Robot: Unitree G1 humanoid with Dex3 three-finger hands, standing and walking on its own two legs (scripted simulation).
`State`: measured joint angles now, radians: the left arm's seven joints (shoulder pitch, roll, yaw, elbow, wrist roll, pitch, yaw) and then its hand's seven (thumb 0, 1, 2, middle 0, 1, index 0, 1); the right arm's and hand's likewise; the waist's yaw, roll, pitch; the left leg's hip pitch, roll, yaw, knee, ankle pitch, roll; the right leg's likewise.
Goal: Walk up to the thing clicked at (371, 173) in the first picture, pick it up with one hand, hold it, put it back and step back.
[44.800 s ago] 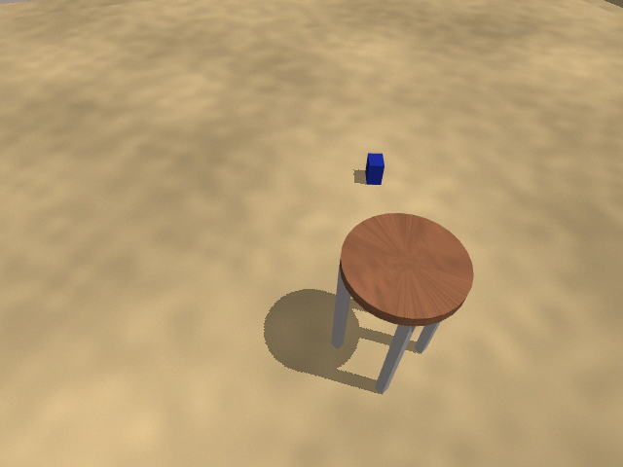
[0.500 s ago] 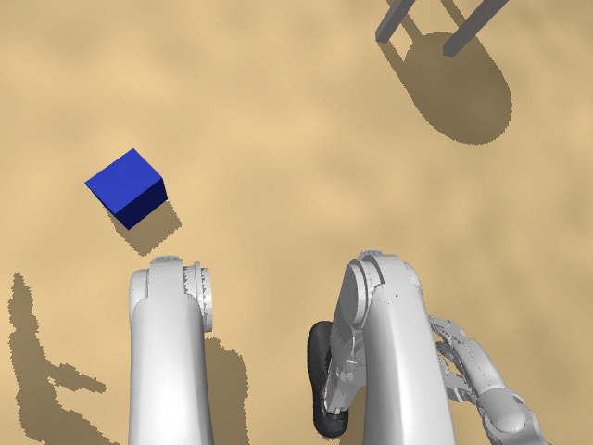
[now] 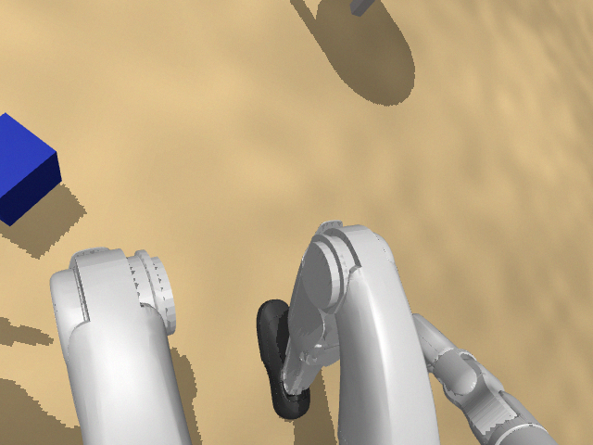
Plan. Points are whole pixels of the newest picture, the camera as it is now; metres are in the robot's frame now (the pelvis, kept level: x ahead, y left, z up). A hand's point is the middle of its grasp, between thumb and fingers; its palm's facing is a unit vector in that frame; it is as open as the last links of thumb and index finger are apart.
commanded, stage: close in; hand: left
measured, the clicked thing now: (7, 173) +0.46 +0.28 -0.23
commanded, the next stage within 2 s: rest palm in 0.40 s
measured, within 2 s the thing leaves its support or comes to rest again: neither
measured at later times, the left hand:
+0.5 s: hand out of the picture +0.40 +0.29 -0.18, palm faces +0.37 -0.93 +0.02, open 17.4 cm
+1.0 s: hand out of the picture +0.41 +0.28 -0.19, palm faces +0.40 -0.92 +0.00, open 15.9 cm
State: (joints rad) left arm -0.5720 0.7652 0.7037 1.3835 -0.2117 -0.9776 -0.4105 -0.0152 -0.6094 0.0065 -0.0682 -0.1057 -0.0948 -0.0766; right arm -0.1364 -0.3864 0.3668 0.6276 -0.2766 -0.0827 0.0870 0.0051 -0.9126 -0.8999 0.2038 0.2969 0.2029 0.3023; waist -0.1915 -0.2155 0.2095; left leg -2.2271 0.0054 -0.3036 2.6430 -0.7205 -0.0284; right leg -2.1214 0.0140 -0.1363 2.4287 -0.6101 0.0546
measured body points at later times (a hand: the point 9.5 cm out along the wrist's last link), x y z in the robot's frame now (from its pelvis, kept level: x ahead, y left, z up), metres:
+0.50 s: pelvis -0.01 +0.01 -0.01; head +0.21 +0.19 +0.34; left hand +0.37 +0.34 -0.17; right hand +0.15 -0.24 -0.03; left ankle +0.08 +0.13 -0.25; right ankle +0.14 -0.13 -0.25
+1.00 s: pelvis -0.01 +0.01 +0.00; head +0.23 +0.20 +0.33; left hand +0.39 +0.33 -0.19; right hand +0.16 -0.24 -0.03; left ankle +0.08 +0.13 -0.25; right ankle +0.14 -0.14 -0.25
